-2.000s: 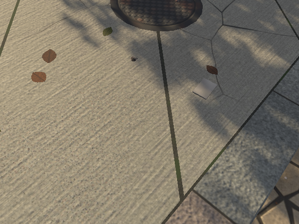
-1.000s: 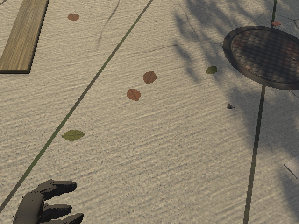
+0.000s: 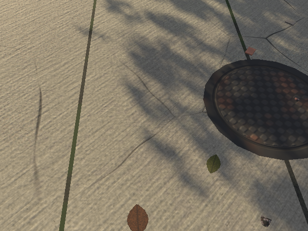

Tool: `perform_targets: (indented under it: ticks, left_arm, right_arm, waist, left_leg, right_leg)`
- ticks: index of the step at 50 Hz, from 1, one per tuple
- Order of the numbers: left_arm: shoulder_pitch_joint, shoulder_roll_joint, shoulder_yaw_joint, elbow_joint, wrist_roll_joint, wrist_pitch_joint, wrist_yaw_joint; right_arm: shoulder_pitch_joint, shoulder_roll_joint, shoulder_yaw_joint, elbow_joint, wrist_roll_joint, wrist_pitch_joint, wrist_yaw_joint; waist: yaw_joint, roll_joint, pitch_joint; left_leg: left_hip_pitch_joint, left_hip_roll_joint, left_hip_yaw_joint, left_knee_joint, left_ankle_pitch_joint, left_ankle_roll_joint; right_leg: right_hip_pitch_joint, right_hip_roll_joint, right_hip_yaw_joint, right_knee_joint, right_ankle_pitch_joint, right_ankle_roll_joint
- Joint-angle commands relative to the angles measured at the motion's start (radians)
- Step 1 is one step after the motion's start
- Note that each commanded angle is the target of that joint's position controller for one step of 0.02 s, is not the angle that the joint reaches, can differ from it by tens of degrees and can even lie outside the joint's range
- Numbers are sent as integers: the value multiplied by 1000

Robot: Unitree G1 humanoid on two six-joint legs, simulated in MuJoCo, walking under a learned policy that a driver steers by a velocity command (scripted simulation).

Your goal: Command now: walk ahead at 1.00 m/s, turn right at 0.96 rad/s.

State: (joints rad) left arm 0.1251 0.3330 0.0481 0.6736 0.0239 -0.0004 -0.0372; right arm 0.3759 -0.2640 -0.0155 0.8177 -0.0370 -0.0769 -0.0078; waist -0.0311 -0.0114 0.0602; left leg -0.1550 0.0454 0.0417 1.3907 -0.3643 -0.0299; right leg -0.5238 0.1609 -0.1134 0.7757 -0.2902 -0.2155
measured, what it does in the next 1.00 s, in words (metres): walks ahead, turning right: left foot, then right foot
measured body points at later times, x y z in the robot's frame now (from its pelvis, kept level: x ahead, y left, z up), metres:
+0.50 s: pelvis +0.36 +0.06 +0.04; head +0.41 +0.04 +0.48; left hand +0.62 +0.27 -0.07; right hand +0.37 -0.24 -0.06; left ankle +0.50 +0.13 -0.69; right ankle +0.29 -0.02 -0.59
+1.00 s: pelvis +0.40 +0.04 +0.04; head +0.43 +0.04 +0.49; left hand +0.64 +0.23 -0.05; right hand +0.41 -0.25 -0.07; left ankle +0.42 +0.14 -0.66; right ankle +0.40 -0.08 -0.69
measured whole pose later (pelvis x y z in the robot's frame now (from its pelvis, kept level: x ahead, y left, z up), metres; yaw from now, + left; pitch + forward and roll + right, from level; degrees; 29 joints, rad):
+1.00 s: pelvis +0.40 +0.04 +0.04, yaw -16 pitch +0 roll -1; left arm 0.13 0.23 0.02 0.65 0.03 0.02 0.04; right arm 0.28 -0.29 -0.07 0.71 0.00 0.09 0.04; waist -0.03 0.01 0.05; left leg -0.37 0.02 0.06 0.85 -0.44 -0.02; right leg -0.28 -0.07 -0.17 0.51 -0.22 -0.01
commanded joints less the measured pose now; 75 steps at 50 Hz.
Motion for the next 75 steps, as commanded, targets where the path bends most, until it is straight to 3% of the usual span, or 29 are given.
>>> perform_targets:
  ticks: [1,3,7,10,12,14,15,16,17,18,19,21,23,27,34,35,36,37,38,42,46,51,53,54,55,56,58,60,75]
  left_arm:
    - [255,198,75,25,-4,-3,44]
    - [204,161,55,26,-6,-36,49]
    - [178,142,47,31,-16,-75,36]
    - [214,162,64,58,-30,-63,26]
    - [262,166,71,75,-36,-49,29]
    - [229,187,80,61,-30,-42,39]
    - [194,175,77,45,-35,-46,38]
    - [220,67,54,20,-47,-49,40]
    - [371,19,40,-10,-68,-38,64]
    - [418,76,47,2,-31,-24,73]
    - [339,94,49,-9,-14,-13,65]
    - [204,108,60,-32,11,24,28]
    - [198,58,46,-44,6,57,4]
    - [173,9,21,-69,10,59,1]
    - [126,-25,-26,-41,12,29,21]
    - [130,28,-19,-51,23,19,32]
    - [130,100,-16,-80,28,12,44]
    - [89,197,25,-83,1,21,64]
    - [68,142,17,-79,-6,25,69]
    - [-40,13,-17,-99,-4,19,90]
    - [-3,10,-4,-84,5,11,92]
    - [24,71,33,-65,6,10,72]
    - [65,67,42,-45,-1,17,63]
    - [112,3,30,-64,9,28,55]
    - [-58,0,17,-149,11,44,65]
    - [-78,14,16,-145,7,48,68]
    - [-24,38,24,-99,-4,31,64]
    - [24,55,29,-65,17,29,57]
    - [-6,66,8,-55,-15,22,62]
  right_arm:
    - [-146,-178,-17,-215,-7,-57,2]
    - [-113,-162,-9,-198,-41,-14,1]
    - [-286,-90,16,-280,-28,21,18]
    - [-334,-49,31,-290,2,8,24]
    - [-326,-78,22,-288,9,4,15]
    - [-209,-142,-3,-258,7,-4,-7]
    - [-68,-176,-18,-219,6,-15,-17]
    - [57,-230,-32,-195,-13,-24,-24]
    - [93,-249,-33,-226,-34,-14,-12]
    - [42,-230,-47,-232,-12,5,-10]
    - [-82,-190,-47,-254,0,9,-27]
    - [-161,-80,-7,-243,4,23,-33]
    - [-138,-109,-18,-202,10,16,-26]
    - [-141,-139,-34,-163,5,4,-6]
    - [-130,-123,-25,-114,34,48,33]
    - [-73,-107,-26,-112,25,54,41]
    - [-18,-36,-15,-132,15,64,47]
    - [1,-81,-27,-135,33,95,31]
    - [-21,-147,-52,-125,32,113,26]
    - [13,-130,-79,-96,21,135,21]
    - [-78,-68,-65,-152,32,148,44]
    - [-97,-81,-70,-201,39,149,62]
    - [-32,-115,-82,-179,26,133,52]
    - [-23,-242,-106,-195,19,120,36]
    - [36,-340,-139,-206,11,122,31]
    - [37,-295,-131,-198,13,127,26]
    - [-117,-237,-113,-228,24,140,13]
    - [-159,-202,-102,-244,39,139,9]
    - [-112,-221,-105,-226,13,133,13]
  waist:
    - [89,74,-114]
    - [2,117,-20]
    - [-5,72,69]
    - [47,20,-2]
    - [72,-11,-62]
    - [7,-33,-131]
    - [-72,-13,-186]
    - [-91,99,-290]
    - [-13,250,-477]
    - [4,201,-557]
    - [6,222,-492]
    - [14,170,-232]
    - [39,158,-140]
    - [77,148,-173]
    - [79,136,-132]
    - [63,53,-141]
    - [27,-167,-164]
    - [53,-299,-147]
    - [49,-223,-94]
    - [-17,-131,-88]
    - [19,-133,-110]
    - [26,-159,-142]
    - [-14,0,-117]
    - [14,295,-77]
    - [-67,335,-42]
    - [-54,191,-39]
    - [19,126,-29]
    - [30,127,-89]
    - [-15,147,-119]
  left_leg:
    - [-724,35,-140,87,8,6]
    - [-568,70,-136,-45,-36,-20]
    - [-399,80,-59,-426,112,-54]
    - [-188,-27,-6,-690,434,-21]
    - [-115,-80,-28,-795,469,-4]
    - [25,-106,-70,-895,467,4]
    - [171,-58,-95,-953,560,16]
    - [399,172,-241,-893,826,57]
    - [579,535,-544,-759,1311,156]
    - [555,532,-601,-778,1237,240]
    - [402,476,-576,-890,790,265]
    - [107,308,-331,-994,585,205]
    - [-48,273,-211,-1034,713,206]
    - [-80,270,-101,-1040,840,217]
    - [-235,122,-80,-990,422,125]
    - [-276,85,-87,-936,257,76]
    - [-321,-7,-28,-747,-150,29]
    - [-307,-75,-17,-564,-263,35]
    - [-331,-64,-58,-425,-222,37]
    - [-340,-47,-19,-249,-85,-2]
    - [-310,-14,-6,-432,-64,-6]
    - [-143,-39,63,-712,-53,43]
    - [13,-42,-31,-968,119,79]
    - [92,219,-424,-1074,341,142]
    - [21,329,-643,-1085,611,296]
    - [45,289,-552,-1072,553,310]
    - [10,159,-416,-1065,420,248]
    - [25,106,-371,-1037,522,229]
    - [-7,56,-587,-971,539,222]
  right_leg:
    - [677,-376,811,-535,-44,-205]
    - [391,-291,659,-535,130,-175]
    - [85,-163,490,-580,329,-126]
    - [96,-95,402,-452,684,-13]
    - [201,-91,448,-348,730,48]
    - [268,-72,490,-129,748,113]
    - [237,-40,465,79,656,146]
    - [92,16,370,366,55,174]
    - [-58,56,267,648,-476,186]
    - [-107,-31,244,777,-361,202]
    - [-145,-77,203,759,-216,205]
    - [-107,-131,183,632,-145,229]
    - [-36,-138,179,542,-141,235]
    - [28,-129,166,319,-65,214]
    - [433,-114,103,-320,145,188]
    - [494,-244,226,-384,171,170]
    - [514,-529,479,-443,387,136]
    - [326,-568,460,-470,351,-2]
    - [293,-516,414,-490,286,-19]
    - [307,-421,190,-471,439,9]
    - [369,-446,124,-433,384,18]
    - [353,-490,77,-335,344,67]
    - [205,-426,-26,-127,115,185]
    - [-53,-296,-107,152,-279,274]
    - [-201,-159,67,282,-400,285]
    - [-217,-194,148,356,-324,277]
    - [-184,-207,173,333,-119,263]
    - [-138,-188,163,364,-45,270]
    - [72,-110,197,-4,-75,231]
Keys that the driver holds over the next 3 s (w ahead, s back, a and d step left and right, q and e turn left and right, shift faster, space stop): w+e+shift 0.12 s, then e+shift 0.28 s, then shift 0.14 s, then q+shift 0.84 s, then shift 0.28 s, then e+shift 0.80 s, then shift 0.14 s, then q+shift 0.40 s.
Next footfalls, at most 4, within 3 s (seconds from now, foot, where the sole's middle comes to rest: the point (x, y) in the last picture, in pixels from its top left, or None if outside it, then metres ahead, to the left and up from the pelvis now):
0.32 left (126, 210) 0.53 0.12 -0.73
0.70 right None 0.44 -0.10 -0.73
1.06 left None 0.45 0.13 -0.73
1.60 right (165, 216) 0.50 -0.04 -0.73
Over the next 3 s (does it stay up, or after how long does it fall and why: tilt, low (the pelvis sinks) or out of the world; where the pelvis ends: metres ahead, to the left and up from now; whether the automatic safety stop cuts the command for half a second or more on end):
stays up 0.41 0.01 0.04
